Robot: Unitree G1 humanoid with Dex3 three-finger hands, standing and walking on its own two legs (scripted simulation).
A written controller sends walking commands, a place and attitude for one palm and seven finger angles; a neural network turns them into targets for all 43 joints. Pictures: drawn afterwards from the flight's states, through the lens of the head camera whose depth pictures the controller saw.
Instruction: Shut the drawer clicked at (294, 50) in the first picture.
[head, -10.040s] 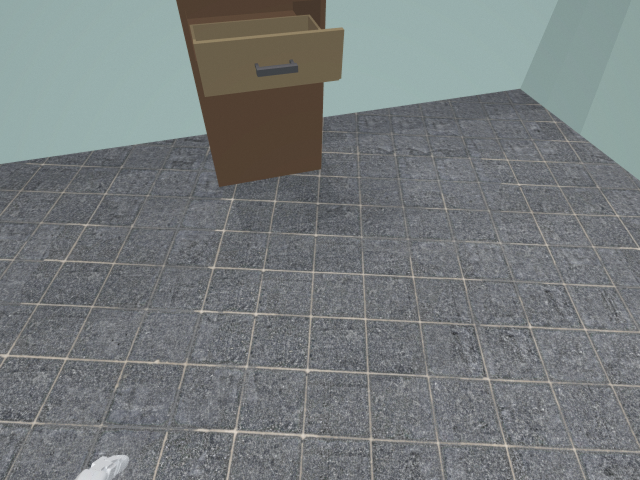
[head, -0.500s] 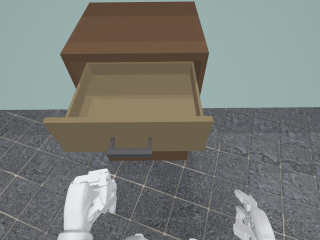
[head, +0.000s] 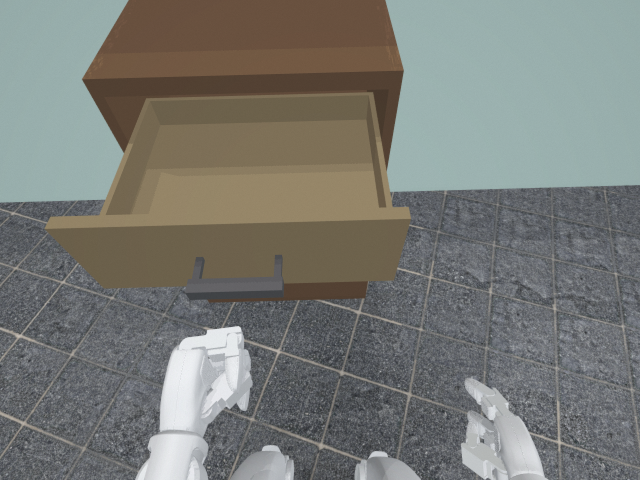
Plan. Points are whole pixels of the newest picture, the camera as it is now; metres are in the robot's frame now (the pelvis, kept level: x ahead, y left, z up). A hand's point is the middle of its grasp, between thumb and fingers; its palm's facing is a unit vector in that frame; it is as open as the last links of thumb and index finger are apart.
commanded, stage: bring the fist close to the handle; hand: left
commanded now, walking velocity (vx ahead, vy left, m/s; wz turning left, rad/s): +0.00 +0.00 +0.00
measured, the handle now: (237, 275) +0.38 +0.13 +0.00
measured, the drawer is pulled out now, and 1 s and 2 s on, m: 0.27 0.27 0.18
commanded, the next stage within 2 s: push the drawer shut in 0.90 s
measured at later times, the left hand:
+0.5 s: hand (266, 339) +0.29 +0.08 +0.01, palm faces +0.01 -1.00 +0.00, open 3.3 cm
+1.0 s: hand (273, 346) +0.29 +0.07 -0.01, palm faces -0.01 -1.00 +0.00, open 3.3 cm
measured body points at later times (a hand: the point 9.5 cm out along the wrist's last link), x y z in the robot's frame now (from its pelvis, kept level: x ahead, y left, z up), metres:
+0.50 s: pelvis -0.01 +0.01 -0.03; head +0.09 +0.00 +0.41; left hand +0.28 +0.13 +0.01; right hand +0.16 -0.23 -0.13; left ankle +0.01 +0.11 -0.65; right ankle +0.00 -0.06 -0.65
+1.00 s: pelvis -0.01 +0.02 -0.02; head +0.09 +0.02 +0.42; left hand +0.28 +0.13 -0.01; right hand +0.15 -0.21 -0.13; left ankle +0.01 +0.11 -0.65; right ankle +0.00 -0.06 -0.65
